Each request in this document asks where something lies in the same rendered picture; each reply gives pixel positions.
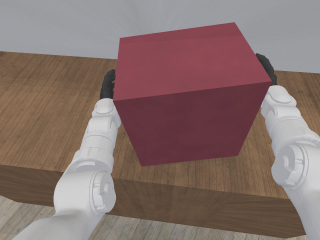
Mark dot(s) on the left robot hand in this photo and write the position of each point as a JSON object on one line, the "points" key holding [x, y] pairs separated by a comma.
{"points": [[107, 85]]}

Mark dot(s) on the robot right upper arm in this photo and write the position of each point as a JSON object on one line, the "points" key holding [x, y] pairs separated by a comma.
{"points": [[297, 169]]}

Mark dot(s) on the pedestal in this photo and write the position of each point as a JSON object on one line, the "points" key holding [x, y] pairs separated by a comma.
{"points": [[46, 102]]}

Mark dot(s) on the robot left upper arm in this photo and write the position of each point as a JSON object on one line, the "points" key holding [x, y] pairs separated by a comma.
{"points": [[81, 199]]}

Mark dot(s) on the carton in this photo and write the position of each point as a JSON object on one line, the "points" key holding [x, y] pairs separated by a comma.
{"points": [[190, 94]]}

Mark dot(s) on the right robot hand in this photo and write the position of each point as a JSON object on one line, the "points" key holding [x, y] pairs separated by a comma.
{"points": [[268, 68]]}

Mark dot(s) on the robot left forearm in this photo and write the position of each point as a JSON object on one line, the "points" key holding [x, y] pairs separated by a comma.
{"points": [[99, 140]]}

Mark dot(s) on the robot right forearm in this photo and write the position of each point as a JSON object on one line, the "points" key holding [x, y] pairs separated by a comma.
{"points": [[283, 120]]}

